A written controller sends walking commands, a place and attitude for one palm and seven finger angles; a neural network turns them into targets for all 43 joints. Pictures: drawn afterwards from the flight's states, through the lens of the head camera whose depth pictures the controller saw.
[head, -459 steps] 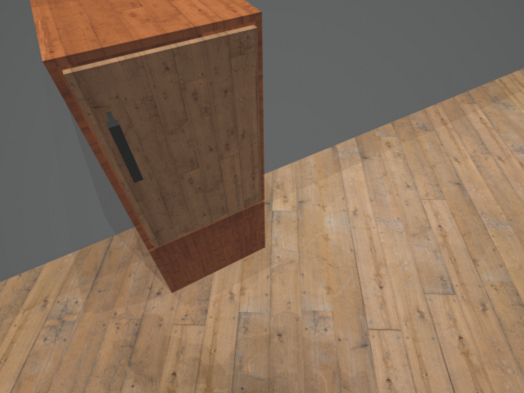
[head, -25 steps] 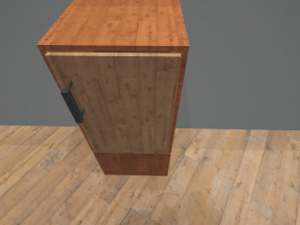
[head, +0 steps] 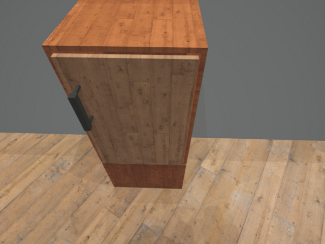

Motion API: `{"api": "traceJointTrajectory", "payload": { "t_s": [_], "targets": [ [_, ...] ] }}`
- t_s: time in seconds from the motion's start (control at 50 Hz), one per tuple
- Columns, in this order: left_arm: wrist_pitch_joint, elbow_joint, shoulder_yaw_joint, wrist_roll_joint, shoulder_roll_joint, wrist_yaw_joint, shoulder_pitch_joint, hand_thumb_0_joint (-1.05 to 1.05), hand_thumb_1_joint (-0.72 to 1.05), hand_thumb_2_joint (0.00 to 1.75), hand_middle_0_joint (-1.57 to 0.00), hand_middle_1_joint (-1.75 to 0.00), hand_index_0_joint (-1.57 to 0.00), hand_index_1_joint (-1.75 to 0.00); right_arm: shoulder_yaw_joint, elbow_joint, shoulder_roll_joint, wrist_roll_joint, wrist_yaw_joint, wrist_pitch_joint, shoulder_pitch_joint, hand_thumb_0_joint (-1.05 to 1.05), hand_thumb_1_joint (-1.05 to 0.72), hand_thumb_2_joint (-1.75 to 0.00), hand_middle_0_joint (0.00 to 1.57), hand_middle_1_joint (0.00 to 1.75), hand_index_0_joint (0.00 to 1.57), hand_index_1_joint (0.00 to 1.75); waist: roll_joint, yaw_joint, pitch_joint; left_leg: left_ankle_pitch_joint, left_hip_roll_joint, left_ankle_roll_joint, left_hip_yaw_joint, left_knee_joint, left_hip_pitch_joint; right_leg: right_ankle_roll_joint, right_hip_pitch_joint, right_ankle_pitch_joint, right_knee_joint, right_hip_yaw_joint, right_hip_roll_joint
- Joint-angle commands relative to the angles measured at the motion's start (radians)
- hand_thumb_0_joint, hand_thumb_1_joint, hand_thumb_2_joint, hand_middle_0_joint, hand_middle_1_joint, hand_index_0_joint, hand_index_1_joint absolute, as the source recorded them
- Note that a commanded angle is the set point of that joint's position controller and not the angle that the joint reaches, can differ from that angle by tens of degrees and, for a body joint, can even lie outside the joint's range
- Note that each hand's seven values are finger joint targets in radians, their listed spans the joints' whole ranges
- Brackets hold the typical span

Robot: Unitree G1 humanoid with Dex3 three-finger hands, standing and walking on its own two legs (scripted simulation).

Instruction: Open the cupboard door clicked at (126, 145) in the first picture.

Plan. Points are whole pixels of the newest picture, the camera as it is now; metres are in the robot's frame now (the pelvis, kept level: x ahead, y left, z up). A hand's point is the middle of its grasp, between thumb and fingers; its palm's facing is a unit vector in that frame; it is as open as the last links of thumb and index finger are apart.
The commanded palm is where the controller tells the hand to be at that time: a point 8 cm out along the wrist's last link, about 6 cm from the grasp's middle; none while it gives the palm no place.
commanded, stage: shuffle to correct the standing spot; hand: left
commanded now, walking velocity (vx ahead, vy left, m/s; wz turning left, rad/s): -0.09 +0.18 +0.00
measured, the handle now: (83, 108) +0.49 +0.30 +0.01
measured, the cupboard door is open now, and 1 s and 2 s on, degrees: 0 0 0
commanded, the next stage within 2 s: come to a stop and stand still in 0.18 s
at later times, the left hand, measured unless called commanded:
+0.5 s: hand out of the picture -0.01 +0.29 -0.18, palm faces +0.05 -0.97 -0.23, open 7.4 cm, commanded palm none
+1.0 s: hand out of the picture -0.06 +0.20 -0.18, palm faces +0.01 -0.99 -0.17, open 7.3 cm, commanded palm none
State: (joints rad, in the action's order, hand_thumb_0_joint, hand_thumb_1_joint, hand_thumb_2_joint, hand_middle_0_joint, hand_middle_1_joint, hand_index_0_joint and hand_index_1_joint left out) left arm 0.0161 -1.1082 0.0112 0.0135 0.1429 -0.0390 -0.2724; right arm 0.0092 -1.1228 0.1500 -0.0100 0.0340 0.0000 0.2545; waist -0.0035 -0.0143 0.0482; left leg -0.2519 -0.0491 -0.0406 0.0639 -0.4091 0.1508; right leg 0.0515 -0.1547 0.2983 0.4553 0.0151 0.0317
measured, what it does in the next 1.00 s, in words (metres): steps on the spot: right foot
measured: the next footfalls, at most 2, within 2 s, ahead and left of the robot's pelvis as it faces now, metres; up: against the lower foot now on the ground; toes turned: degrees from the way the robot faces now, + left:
right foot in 0.74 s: -0.02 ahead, -0.02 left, +0.00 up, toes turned +1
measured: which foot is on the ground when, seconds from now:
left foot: down 0.00-1.00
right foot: down 0.00-0.30, up 0.32-0.72, down 0.74-1.00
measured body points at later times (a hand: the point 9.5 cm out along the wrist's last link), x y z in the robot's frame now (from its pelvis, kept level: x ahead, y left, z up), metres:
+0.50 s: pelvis -0.04 +0.08 +0.00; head -0.01 +0.10 +0.45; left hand -0.01 +0.34 -0.16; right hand +0.01 -0.15 -0.15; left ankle -0.02 +0.16 -0.74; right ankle -0.10 -0.05 -0.69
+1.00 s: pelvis -0.05 +0.04 +0.00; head -0.04 +0.03 +0.45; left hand -0.06 +0.25 -0.16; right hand -0.10 -0.16 -0.16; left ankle -0.02 +0.16 -0.74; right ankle -0.10 -0.05 -0.74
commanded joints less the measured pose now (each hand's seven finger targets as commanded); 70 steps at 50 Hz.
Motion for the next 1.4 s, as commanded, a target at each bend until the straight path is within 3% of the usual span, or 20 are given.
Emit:
{"api": "traceJointTrajectory", "payload": {
  "t_s": [0.0,0.04,0.08,0.12,0.2,0.24,0.26,0.28,0.3,0.34,0.38,0.44,0.52,0.62,0.68,0.74,0.76,0.78,0.86,1.38],
  "targets": [
    [0.0,0.057,0.043,0.004,0.159,-0.016,-0.068,0.0,0.9,0.9,-0.2,-0.3,-0.2,-0.3,0.029,0.06,0.085,-0.003,0.005,-0.008,0.054,0.0,-0.9,-0.9,0.2,0.3,0.2,0.3,0.064,-0.006,-0.027,0.16,-0.031,0.022,-0.002,-0.071,0.045,0.039,0.001,-0.525,-0.044,-0.192,-0.231],
    [-0.005,0.065,0.055,0.006,0.178,-0.018,-0.072,0.0,0.9,0.9,-0.2,-0.3,-0.2,-0.3,0.038,0.083,0.085,-0.005,0.001,-0.017,0.043,0.0,-0.9,-0.9,0.2,0.3,0.2,0.3,0.124,-0.015,-0.025,0.063,-0.003,0.015,0.01,-0.143,0.105,0.073,0.015,-0.572,-0.053,-0.241,-0.284],
    [-0.011,0.071,0.066,0.011,0.191,-0.022,-0.085,0.0,0.9,0.9,-0.2,-0.3,-0.2,-0.3,0.047,0.111,0.088,-0.006,-0.001,-0.026,0.009,0.0,-0.9,-0.9,0.2,0.3,0.2,0.3,0.183,-0.034,0.005,-0.155,0.012,0.011,-0.001,-0.257,0.208,0.142,0.03,-0.628,-0.071,-0.308,-0.359],
    [-0.017,0.085,0.079,0.018,0.199,-0.026,-0.084,0.0,0.9,0.9,-0.2,-0.3,-0.2,-0.3,0.053,0.138,0.089,-0.005,-0.004,-0.027,-0.017,0.0,-0.9,-0.9,0.2,0.3,0.2,0.3,0.177,-0.042,0.007,-0.229,0.016,0.012,-0.04,-0.351,0.263,0.183,0.042,-0.708,-0.055,-0.322,-0.388],
    [-0.024,0.133,0.092,0.022,0.225,-0.02,0.008,0.0,0.9,0.9,-0.2,-0.3,-0.2,-0.3,0.06,0.149,0.075,0.0,-0.016,-0.027,0.027,0.0,-0.9,-0.9,0.2,0.3,0.2,0.3,0.184,0.003,-0.026,-0.105,0.039,0.004,-0.016,-0.193,0.124,0.117,-0.06,-0.589,0.008,-0.227,-0.338],
    [-0.033,0.152,0.096,0.014,0.225,-0.014,0.038,0.0,0.9,0.9,-0.2,-0.3,-0.2,-0.3,0.062,0.136,0.092,-0.005,-0.017,-0.019,0.084,0.0,-0.9,-0.9,0.2,0.3,0.2,0.3,0.117,0.028,-0.055,0.08,0.035,0.01,0.019,-0.032,-0.038,0.059,-0.157,-0.41,0.084,-0.167,-0.272],
    [-0.041,0.163,0.093,0.011,0.189,-0.011,0.027,0.0,0.9,0.9,-0.2,-0.3,-0.2,-0.3,0.069,0.141,0.138,-0.011,-0.015,-0.013,0.091,0.0,-0.9,-0.9,0.2,0.3,0.2,0.3,-0.036,0.026,-0.079,0.242,-0.072,0.05,-0.079,0.007,-0.093,0.021,-0.23,-0.2,0.18,-0.094,-0.19],
    [-0.051,0.18,0.084,0.009,0.128,-0.008,0.015,0.0,0.9,0.9,-0.2,-0.3,-0.2,-0.3,0.079,0.166,0.198,-0.02,-0.017,-0.016,0.081,0.0,-0.9,-0.9,0.2,0.3,0.2,0.3,-0.256,0.017,-0.067,0.42,-0.243,0.148,-0.251,0.057,-0.062,-0.037,-0.313,0.241,0.359,0.038,-0.06],
    [-0.062,0.176,0.069,0.015,0.098,-0.02,0.02,0.0,0.9,0.9,-0.2,-0.3,-0.2,-0.3,0.075,0.179,0.197,-0.019,-0.013,-0.016,0.082,0.0,-0.9,-0.9,0.2,0.3,0.2,0.3,-0.254,0.038,-0.06,0.344,-0.302,0.208,-0.296,0.132,0.079,-0.039,-0.262,0.367,0.54,-0.015,-0.037],
    [-0.057,0.154,0.066,0.016,0.093,-0.01,0.017,0.0,0.9,0.9,-0.2,-0.3,-0.2,-0.3,0.059,0.196,0.158,-0.023,-0.002,-0.004,0.012,0.0,-0.9,-0.9,0.2,0.3,0.2,0.3,-0.092,0.01,-0.022,0.015,-0.261,0.231,-0.322,0.188,0.17,-0.032,-0.273,0.222,0.668,-0.08,-0.063],
    [-0.038,0.134,0.067,0.02,0.141,0.008,-0.012,0.0,0.9,0.9,-0.2,-0.3,-0.2,-0.3,0.058,0.205,0.195,-0.02,0.0,0.022,-0.061,0.0,-0.9,-0.9,0.2,0.3,0.2,0.3,-0.06,-0.018,-0.009,-0.123,-0.207,0.207,-0.264,0.229,0.157,-0.036,-0.254,0.126,0.599,-0.073,-0.08],
    [-0.038,0.103,0.039,0.014,0.076,0.016,-0.033,0.0,0.9,0.9,-0.2,-0.3,-0.2,-0.3,0.039,0.148,0.123,-0.016,0.007,0.03,0.015,0.0,-0.9,-0.9,0.2,0.3,0.2,0.3,-0.083,0.01,-0.042,-0.009,-0.216,0.198,-0.248,0.229,0.019,-0.061,-0.247,0.12,0.431,-0.049,-0.087],
    [-0.044,0.109,0.031,0.013,0.072,0.022,0.02,0.0,0.9,0.9,-0.2,-0.3,-0.2,-0.3,0.049,0.1,0.145,-0.022,0.014,0.018,0.095,0.0,-0.9,-0.9,0.2,0.3,0.2,0.3,-0.053,0.057,-0.034,0.168,-0.244,0.206,-0.273,0.19,-0.061,-0.064,-0.222,0.188,0.286,-0.026,-0.078],
    [-0.044,0.095,0.034,0.008,0.063,0.023,-0.007,0.0,0.9,0.9,-0.2,-0.3,-0.2,-0.3,0.056,0.075,0.166,-0.024,0.013,0.013,0.099,0.0,-0.9,-0.9,0.2,0.3,0.2,0.3,-0.093,0.047,-0.061,0.213,-0.222,0.191,-0.257,0.158,-0.048,-0.049,-0.148,0.157,0.146,-0.005,-0.067],
    [-0.032,0.055,0.031,0.005,0.056,0.016,-0.077,0.0,0.9,0.9,-0.2,-0.3,-0.2,-0.3,0.05,0.06,0.143,-0.014,0.011,0.014,0.085,0.0,-0.9,-0.9,0.2,0.3,0.2,0.3,-0.077,0.013,-0.069,0.151,-0.171,0.143,-0.193,0.105,0.018,-0.04,-0.013,-0.026,-0.075,0.017,-0.076],
    [-0.013,0.039,0.017,0.001,0.092,0.007,-0.077,0.0,0.9,0.9,-0.2,-0.3,-0.2,-0.3,0.026,0.045,0.062,-0.003,-0.002,0.019,0.082,0.0,-0.9,-0.9,0.2,0.3,0.2,0.3,0.005,0.019,-0.021,0.073,-0.064,0.066,-0.077,0.048,0.089,-0.002,0.007,-0.107,-0.138,-0.077,-0.183],
    [-0.004,0.032,0.014,-0.001,0.094,0.009,-0.061,0.0,0.9,0.9,-0.2,-0.3,-0.2,-0.3,0.02,0.035,0.052,-0.006,-0.001,0.013,0.077,0.0,-0.9,-0.9,0.2,0.3,0.2,0.3,0.115,0.027,-0.008,0.072,-0.043,0.056,-0.051,0.024,0.061,0.002,-0.037,-0.096,-0.158,-0.095,-0.171],
    [-0.001,0.03,0.009,-0.004,0.084,0.008,-0.047,0.0,0.9,0.9,-0.2,-0.3,-0.2,-0.3,0.018,0.024,0.049,-0.007,-0.001,0.009,0.087,0.0,-0.9,-0.9,0.2,0.3,0.2,0.3,0.124,0.034,0.019,0.074,-0.042,0.053,-0.046,0.02,0.039,0.006,-0.077,-0.074,-0.176,-0.097,-0.176],
    [0.002,0.016,-0.001,-0.008,0.068,0.004,-0.068,0.0,0.9,0.9,-0.2,-0.3,-0.2,-0.3,0.006,-0.018,0.04,-0.006,-0.001,0.01,0.119,0.0,-0.9,-0.9,0.2,0.3,0.2,0.3,0.027,0.03,0.065,0.115,-0.058,0.054,-0.062,0.05,0.017,-0.006,-0.099,-0.047,-0.177,-0.075,-0.142],
    [0.016,-0.034,0.0,-0.002,0.014,-0.015,-0.217,0.0,0.9,0.9,-0.2,-0.3,-0.2,-0.3,-0.001,-0.025,0.007,0.001,0.02,0.013,0.103,0.0,-0.9,-0.9,0.2,0.3,0.2,0.3,0.044,0.009,0.038,0.209,-0.057,0.042,-0.026,-0.004,-0.012,-0.054,-0.013,-0.444,-0.154,-0.062,-0.144]
  ]
}}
